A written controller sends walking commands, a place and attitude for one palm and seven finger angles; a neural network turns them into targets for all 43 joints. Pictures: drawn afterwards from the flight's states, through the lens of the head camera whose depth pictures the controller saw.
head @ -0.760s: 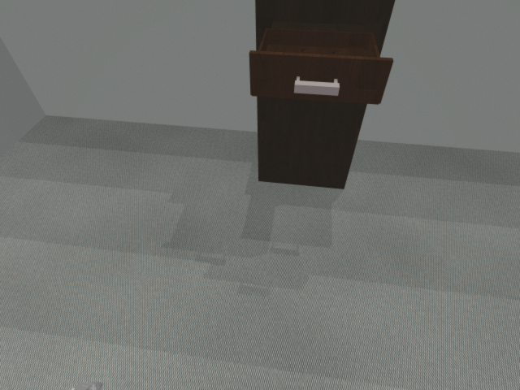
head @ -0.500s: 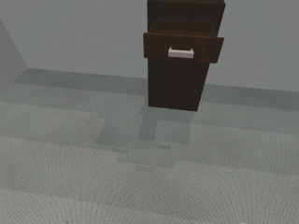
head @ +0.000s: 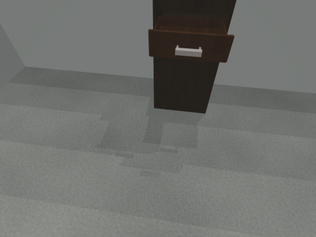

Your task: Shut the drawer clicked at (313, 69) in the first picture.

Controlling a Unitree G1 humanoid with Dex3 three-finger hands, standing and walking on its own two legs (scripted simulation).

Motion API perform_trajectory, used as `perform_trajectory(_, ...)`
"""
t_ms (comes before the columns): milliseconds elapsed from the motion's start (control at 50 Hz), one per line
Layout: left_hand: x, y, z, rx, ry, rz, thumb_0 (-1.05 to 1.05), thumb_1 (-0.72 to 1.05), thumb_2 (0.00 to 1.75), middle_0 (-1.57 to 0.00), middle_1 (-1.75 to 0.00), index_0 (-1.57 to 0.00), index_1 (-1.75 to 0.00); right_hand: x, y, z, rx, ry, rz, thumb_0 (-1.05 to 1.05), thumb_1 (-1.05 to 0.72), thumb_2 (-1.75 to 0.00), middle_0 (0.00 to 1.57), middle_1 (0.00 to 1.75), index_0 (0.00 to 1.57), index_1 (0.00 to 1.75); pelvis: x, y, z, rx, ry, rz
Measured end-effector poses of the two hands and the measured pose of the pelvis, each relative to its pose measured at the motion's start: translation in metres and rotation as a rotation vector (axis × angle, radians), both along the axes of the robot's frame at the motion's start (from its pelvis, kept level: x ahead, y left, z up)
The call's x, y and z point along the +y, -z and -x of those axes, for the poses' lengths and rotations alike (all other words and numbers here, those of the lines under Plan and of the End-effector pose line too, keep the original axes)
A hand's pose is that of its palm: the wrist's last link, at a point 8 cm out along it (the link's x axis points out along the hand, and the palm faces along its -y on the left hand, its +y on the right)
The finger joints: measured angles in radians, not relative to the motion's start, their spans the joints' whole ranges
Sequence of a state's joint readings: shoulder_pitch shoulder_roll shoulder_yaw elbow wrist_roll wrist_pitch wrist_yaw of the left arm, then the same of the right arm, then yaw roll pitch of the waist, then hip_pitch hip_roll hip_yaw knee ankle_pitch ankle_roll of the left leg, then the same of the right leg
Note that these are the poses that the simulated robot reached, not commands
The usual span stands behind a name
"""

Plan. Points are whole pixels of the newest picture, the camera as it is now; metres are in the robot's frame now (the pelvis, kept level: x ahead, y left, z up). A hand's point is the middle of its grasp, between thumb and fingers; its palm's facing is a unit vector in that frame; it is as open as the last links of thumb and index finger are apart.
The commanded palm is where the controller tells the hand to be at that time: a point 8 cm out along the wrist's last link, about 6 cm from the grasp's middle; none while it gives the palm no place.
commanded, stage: stand and wait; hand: left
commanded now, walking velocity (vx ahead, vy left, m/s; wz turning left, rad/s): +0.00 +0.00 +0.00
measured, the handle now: (188, 50) +0.97 -0.10 -0.01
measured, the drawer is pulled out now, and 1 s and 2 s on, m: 0.30 0.30 0.30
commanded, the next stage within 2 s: look at it before walking up in 0.06 s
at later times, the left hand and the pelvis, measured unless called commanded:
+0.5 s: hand out of the picture +0.07 +0.25 -0.15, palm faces -0.02 -0.94 -0.33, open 7.4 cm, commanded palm none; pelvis +0.00 +0.00 +0.00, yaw +0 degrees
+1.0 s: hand out of the picture +0.06 +0.24 -0.16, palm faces -0.06 -0.95 -0.31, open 7.4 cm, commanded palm none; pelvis +0.00 +0.01 +0.00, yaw -4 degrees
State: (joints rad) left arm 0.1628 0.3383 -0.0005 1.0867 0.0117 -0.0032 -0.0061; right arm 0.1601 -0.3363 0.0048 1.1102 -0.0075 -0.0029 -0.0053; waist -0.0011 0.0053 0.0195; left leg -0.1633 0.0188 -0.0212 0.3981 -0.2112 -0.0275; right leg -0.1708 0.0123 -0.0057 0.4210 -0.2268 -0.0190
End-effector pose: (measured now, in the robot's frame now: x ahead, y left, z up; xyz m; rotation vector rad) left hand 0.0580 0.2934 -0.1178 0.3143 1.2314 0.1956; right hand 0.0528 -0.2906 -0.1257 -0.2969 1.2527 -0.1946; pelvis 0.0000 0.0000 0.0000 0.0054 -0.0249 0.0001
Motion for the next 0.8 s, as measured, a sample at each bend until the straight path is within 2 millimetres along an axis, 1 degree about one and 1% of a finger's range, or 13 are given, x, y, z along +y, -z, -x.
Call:
perform_trajectory(180,-0.001,-0.001,-0.011,-0.031,0.009,0.008,0.0,0.91,0.9,-0.2,-0.3,-0.2,-0.3,0.004,-0.002,-0.01,-0.031,-0.007,-0.004,0.01,-0.9,-0.9,0.2,0.3,0.21,0.3,0.002,-0.001,-0.001,-0.001,0.002,0.0)
perform_trajectory(300,-0.001,-0.002,-0.014,-0.04,0.011,0.011,0.0,0.91,0.9,-0.2,-0.3,-0.2,-0.3,0.007,-0.004,-0.018,-0.051,-0.013,-0.005,0.01,-0.9,-0.9,0.2,0.3,0.21,0.3,0.003,-0.001,-0.002,0.0,0.001,0.0)
perform_trajectory(480,0.001,-0.001,-0.01,-0.025,0.004,0.011,0.0,0.91,0.9,-0.2,-0.3,-0.2,-0.3,0.008,-0.005,-0.023,-0.052,-0.017,-0.002,0.01,-0.9,-0.9,0.2,0.3,0.21,0.3,0.004,-0.002,-0.004,0.002,0.002,0.0)
perform_trajectory(800,0.002,0.001,-0.003,-0.004,-0.006,0.012,0.0,0.91,0.9,-0.2,-0.3,-0.2,-0.3,0.009,-0.006,-0.021,-0.041,-0.011,0.001,0.01,-0.9,-0.9,0.2,0.3,0.21,0.3,0.005,-0.003,-0.006,-0.004,0.003,0.002)
